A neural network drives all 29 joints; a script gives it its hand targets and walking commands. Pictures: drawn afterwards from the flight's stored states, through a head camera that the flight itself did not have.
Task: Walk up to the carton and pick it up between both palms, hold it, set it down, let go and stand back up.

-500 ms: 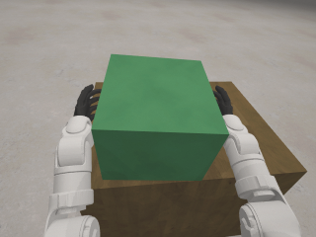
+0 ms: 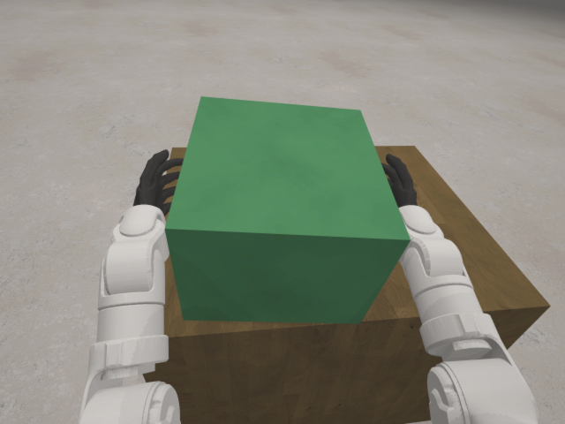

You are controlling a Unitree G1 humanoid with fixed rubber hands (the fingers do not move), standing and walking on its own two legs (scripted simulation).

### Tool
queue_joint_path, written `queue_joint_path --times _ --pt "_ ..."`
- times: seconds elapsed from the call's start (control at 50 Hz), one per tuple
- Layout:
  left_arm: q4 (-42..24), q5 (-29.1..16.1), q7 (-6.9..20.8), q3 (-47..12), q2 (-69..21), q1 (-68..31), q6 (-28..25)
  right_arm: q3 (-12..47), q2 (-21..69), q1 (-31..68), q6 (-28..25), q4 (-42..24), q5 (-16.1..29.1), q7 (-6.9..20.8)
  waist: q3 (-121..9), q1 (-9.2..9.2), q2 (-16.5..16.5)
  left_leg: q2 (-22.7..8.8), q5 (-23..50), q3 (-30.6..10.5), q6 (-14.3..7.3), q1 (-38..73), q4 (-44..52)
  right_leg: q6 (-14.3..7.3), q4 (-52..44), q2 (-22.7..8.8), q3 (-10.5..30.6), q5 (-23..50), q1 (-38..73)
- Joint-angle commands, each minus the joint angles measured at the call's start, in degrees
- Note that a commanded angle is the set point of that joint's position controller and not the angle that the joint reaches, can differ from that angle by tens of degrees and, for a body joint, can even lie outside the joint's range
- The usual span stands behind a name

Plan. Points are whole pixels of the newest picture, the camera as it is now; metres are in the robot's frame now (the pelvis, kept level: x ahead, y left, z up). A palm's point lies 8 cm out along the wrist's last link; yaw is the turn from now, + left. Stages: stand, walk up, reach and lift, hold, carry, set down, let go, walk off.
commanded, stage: hold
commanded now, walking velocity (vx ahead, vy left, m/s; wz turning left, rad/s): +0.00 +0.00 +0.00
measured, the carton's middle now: (278, 207) +0.39 +0.00 +0.15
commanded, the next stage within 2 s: none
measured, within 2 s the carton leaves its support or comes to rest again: neither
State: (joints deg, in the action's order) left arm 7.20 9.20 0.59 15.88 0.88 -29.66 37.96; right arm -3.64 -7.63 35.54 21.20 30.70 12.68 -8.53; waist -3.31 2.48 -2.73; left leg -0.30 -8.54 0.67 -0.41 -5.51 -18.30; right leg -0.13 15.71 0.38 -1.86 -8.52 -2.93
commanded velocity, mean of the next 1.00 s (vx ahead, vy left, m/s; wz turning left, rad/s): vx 0.00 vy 0.00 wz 0.00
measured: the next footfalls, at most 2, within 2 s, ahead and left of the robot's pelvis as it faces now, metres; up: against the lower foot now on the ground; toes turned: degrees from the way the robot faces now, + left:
none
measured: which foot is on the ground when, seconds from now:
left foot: down 0.00-1.00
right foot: down 0.00-1.00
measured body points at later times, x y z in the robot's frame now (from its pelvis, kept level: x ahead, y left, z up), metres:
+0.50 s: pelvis +0.00 +0.00 +0.00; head -0.05 +0.03 +0.45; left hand +0.36 +0.18 +0.17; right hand +0.37 -0.17 +0.17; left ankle +0.02 +0.11 -0.75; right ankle +0.01 -0.12 -0.75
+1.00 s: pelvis +0.00 +0.00 +0.00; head -0.05 +0.03 +0.45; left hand +0.36 +0.18 +0.17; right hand +0.38 -0.17 +0.17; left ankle +0.02 +0.11 -0.75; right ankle +0.01 -0.12 -0.75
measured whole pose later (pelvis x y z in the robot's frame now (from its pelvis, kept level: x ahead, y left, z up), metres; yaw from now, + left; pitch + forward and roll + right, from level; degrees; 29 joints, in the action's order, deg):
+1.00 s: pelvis +0.00 +0.00 +0.00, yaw +0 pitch -4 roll -1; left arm 5.9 9.1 0.5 15.6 0.7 -28.2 37.8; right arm -3.1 -7.6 34.7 21.2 29.7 13.1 -8.6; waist -3.4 2.7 -2.9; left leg -0.4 -8.7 0.4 -0.3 -5.5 -18.5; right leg -0.2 15.4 0.5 -2.0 -8.5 -2.6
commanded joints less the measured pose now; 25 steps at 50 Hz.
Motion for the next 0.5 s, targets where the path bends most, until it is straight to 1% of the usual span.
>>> queue_joint_path --times 0.0,0.02,0.04,0.06,0.1,0.12,0.14,0.16,0.18,0.2,0.22,0.24,0.28,0.3,0.32,0.34,0.36,0.4,0.42,0.44,0.46,0.48 --pt "-9.78 -7.61 7.38 -31.24 -30.20 -40.93 -3.64 24.45 35.77 47.54 -3.93 -22.82 5.58 6.73 -22.02 0.14 2.78 2.46 13.71 -0.55 1.45 11.08 0.31 2.52 -1.43 2.84 -0.46 11.18 1.69" --pt "-9.81 -7.41 7.44 -31.26 -30.11 -40.51 -3.56 24.56 35.63 47.17 -3.94 -22.81 5.67 6.58 -21.91 0.40 3.04 2.56 14.15 -0.45 1.55 11.43 0.10 2.56 -1.40 2.72 -0.43 12.01 1.78" --pt "-10.70 -7.88 7.52 -31.35 -30.26 -40.94 -3.72 24.86 35.92 47.32 -4.07 -24.25 5.74 6.50 -22.50 0.41 2.78 2.74 14.91 -0.58 1.61 11.47 -0.04 2.59 -1.14 2.81 -0.24 12.43 2.28" --pt "-10.25 -7.52 7.58 -31.12 -30.12 -40.87 -3.68 24.96 36.02 47.42 -4.00 -24.08 5.90 6.40 -22.60 0.15 2.60 2.69 15.47 -0.42 1.67 11.77 -0.25 2.76 -1.06 2.94 -0.50 13.13 2.33" --pt "-10.32 -7.54 7.54 -31.37 -30.18 -40.59 -3.77 24.93 35.78 46.98 -3.96 -23.77 5.73 6.18 -22.50 0.45 2.99 2.67 15.55 -0.51 1.74 11.89 -0.31 2.76 -1.20 2.90 -0.54 13.54 2.17" --pt "-11.11 -7.61 7.44 -31.42 -30.47 -40.35 -3.82 25.02 35.94 46.75 -4.04 -24.30 5.89 6.19 -22.88 0.17 2.95 2.61 15.42 -0.73 1.81 12.05 -0.30 2.69 -1.19 2.87 -0.48 13.22 2.28" --pt "-10.01 -7.16 7.53 -31.46 -30.66 -39.85 -3.59 24.47 35.42 45.85 -3.76 -23.21 5.51 6.11 -21.06 0.57 3.54 2.76 14.78 -0.59 1.91 11.45 -0.09 2.76 -1.55 2.82 -0.42 12.41 2.04" --pt "-9.54 -7.17 7.68 -31.03 -30.14 -40.37 -3.57 24.08 35.53 46.63 -3.78 -23.34 5.33 6.22 -20.42 0.79 3.02 2.74 13.85 -0.71 1.71 10.89 0.31 2.69 -1.66 2.70 -0.43 11.36 1.75" --pt "-9.80 -7.22 7.78 -31.23 -30.11 -40.83 -3.64 23.75 35.45 46.41 -3.79 -22.81 5.07 6.31 -19.94 0.91 3.24 2.66 13.02 -0.56 1.78 10.64 0.53 2.64 -1.75 2.64 -0.33 10.32 1.30" --pt "-10.38 -7.31 7.72 -31.49 -30.08 -40.60 -3.69 23.89 35.45 45.88 -3.80 -22.60 5.72 6.45 -20.53 0.77 3.75 2.62 13.81 -0.53 1.91 10.79 0.28 2.45 -1.67 2.65 -0.49 10.88 1.67" --pt "-10.40 -7.40 7.75 -31.66 -30.35 -40.60 -3.70 24.03 35.27 45.52 -3.80 -22.53 5.51 6.51 -20.59 1.22 3.89 2.51 14.57 -0.71 2.26 11.28 0.09 2.49 -1.49 2.81 -0.51 11.29 1.68" --pt "-11.28 -7.64 7.70 -32.20 -30.48 -40.63 -3.79 24.29 35.26 45.78 -3.98 -23.33 5.78 6.54 -21.69 1.14 4.30 2.58 15.15 -0.73 2.36 11.53 -0.10 2.43 -1.37 2.77 -0.49 12.18 1.92" --pt "-11.96 -7.66 7.41 -32.35 -30.56 -40.61 -4.04 24.69 35.40 46.22 -4.08 -24.46 5.90 6.40 -22.34 1.03 3.81 2.54 16.30 -0.80 2.27 12.00 -0.34 2.56 -1.23 2.90 -0.59 13.18 2.04" --pt "-11.90 -7.86 7.30 -31.94 -30.29 -40.41 -4.09 24.68 35.66 46.15 -4.08 -24.89 6.00 6.36 -22.50 0.48 3.53 2.67 16.31 -0.89 2.10 11.83 -0.48 2.54 -1.23 2.81 -0.57 13.38 2.20" --pt "-12.41 -7.84 7.22 -32.51 -30.71 -40.58 -4.14 24.96 35.62 46.14 -4.19 -25.08 5.95 6.34 -22.82 0.64 3.97 2.68 16.32 -0.81 2.25 12.07 -0.56 2.46 -1.09 2.88 -0.62 13.34 2.14" --pt "-12.28 -7.94 7.15 -32.52 -30.61 -40.53 -4.06 24.90 35.54 45.76 -4.11 -24.90 5.91 6.37 -22.47 0.91 3.74 2.55 16.73 -1.05 2.38 12.14 -0.44 2.47 -1.14 3.01 -0.67 13.46 2.10" --pt "-12.70 -7.90 7.05 -32.73 -30.48 -40.12 -4.08 25.20 35.43 46.18 -4.24 -25.94 6.10 6.32 -23.22 0.55 3.56 2.62 16.93 -0.83 2.18 12.27 -0.68 2.57 -1.06 3.08 -0.73 14.07 2.26" --pt "-11.24 -7.47 7.16 -32.26 -30.53 -39.40 -3.66 25.14 35.36 45.51 -3.95 -24.65 5.93 6.24 -21.04 0.53 3.40 2.61 15.92 -0.92 2.16 11.63 -0.19 2.67 -1.31 2.83 -0.44 13.25 2.07" --pt "-11.77 -7.35 7.29 -32.20 -30.34 -39.27 -3.67 24.88 35.04 45.45 -3.87 -24.41 5.96 6.23 -21.04 0.54 3.87 2.58 15.40 -0.88 2.00 11.41 -0.03 2.63 -1.47 2.80 -0.36 13.23 2.03" --pt "-12.22 -7.49 7.35 -32.17 -30.18 -39.30 -3.72 24.79 34.96 45.43 -3.93 -25.07 6.02 6.32 -21.06 0.89 3.55 2.55 15.68 -0.75 2.09 11.40 0.02 2.43 -1.39 2.82 -0.52 13.11 2.10" --pt "-12.14 -7.08 7.32 -32.08 -30.31 -39.37 -3.65 24.68 34.81 45.56 -3.87 -24.62 6.00 6.45 -21.17 0.61 3.77 2.40 15.95 -0.86 2.18 11.98 0.03 2.45 -1.47 2.93 -0.55 12.40 1.83" --pt "-12.08 -7.28 7.37 -32.18 -30.28 -39.85 -3.60 24.52 35.02 45.68 -3.85 -24.69 5.62 6.47 -20.57 0.83 3.78 2.43 15.19 -0.74 2.18 11.44 0.22 2.36 -1.67 2.99 -0.46 11.73 1.42"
